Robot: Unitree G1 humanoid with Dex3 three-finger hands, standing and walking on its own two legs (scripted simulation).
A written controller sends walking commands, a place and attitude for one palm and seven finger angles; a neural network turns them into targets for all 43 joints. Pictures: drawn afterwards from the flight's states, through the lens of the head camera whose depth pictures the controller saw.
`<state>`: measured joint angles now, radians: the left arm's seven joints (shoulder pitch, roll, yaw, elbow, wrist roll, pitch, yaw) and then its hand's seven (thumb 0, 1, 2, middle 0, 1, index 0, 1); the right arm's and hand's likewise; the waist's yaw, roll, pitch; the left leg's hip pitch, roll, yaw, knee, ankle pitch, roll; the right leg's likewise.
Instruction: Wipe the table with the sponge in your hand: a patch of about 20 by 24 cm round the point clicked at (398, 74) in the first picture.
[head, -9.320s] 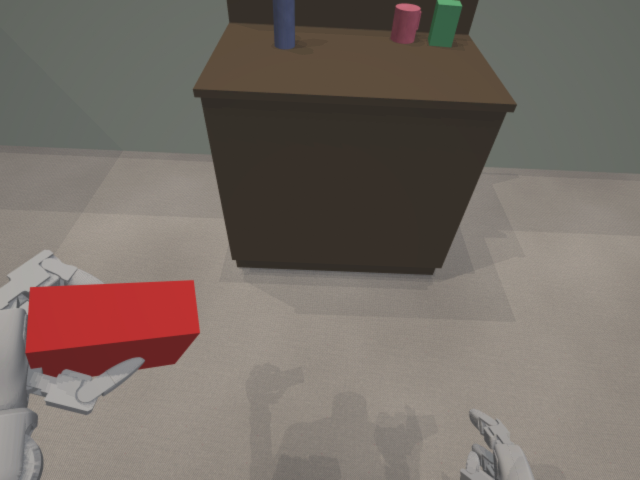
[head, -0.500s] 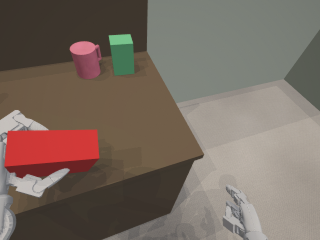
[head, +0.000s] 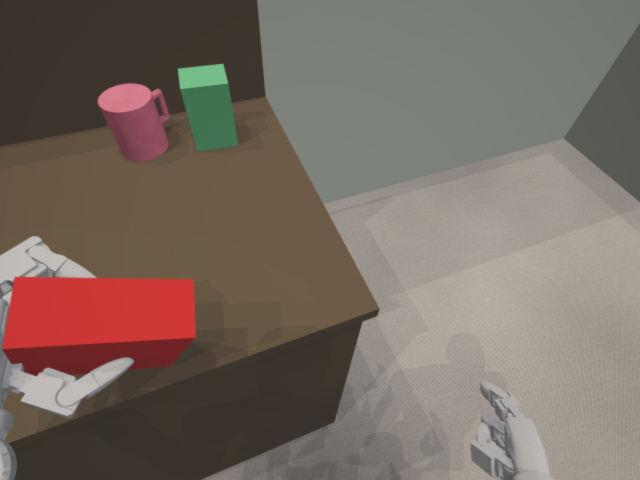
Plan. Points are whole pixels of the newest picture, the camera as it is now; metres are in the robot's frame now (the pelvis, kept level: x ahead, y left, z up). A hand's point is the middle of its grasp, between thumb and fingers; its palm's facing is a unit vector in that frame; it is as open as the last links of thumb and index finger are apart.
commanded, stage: shuffle to correct the standing spot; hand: left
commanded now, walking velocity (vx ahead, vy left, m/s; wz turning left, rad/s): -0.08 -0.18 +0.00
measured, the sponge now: (133, 328) +0.23 +0.19 +0.13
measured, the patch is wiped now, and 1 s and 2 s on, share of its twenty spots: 0.00 0.00 0.00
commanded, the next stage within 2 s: none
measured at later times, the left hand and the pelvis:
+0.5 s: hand (55, 343) +0.20 +0.24 +0.16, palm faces +0.31 -0.86 -0.41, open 9.7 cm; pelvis -0.01 +0.00 +0.00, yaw +0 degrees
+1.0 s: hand (40, 354) +0.19 +0.25 +0.16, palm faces +0.33 -0.86 -0.38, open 9.7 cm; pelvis -0.02 +0.01 +0.00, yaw +0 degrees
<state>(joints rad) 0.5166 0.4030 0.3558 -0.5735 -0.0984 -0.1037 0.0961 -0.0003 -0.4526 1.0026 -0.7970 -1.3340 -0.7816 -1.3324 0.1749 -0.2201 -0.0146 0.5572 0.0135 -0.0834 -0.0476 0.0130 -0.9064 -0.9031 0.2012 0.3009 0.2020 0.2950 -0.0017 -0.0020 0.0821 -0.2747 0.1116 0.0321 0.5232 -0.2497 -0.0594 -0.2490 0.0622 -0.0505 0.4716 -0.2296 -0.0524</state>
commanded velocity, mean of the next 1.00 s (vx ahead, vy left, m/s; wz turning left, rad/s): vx -0.09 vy -0.19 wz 0.00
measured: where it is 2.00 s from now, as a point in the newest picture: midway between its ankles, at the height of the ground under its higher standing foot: outside the picture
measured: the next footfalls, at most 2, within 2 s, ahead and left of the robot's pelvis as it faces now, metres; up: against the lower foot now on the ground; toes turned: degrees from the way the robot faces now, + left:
none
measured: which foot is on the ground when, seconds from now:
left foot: down 0.00-1.00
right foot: down 0.00-1.00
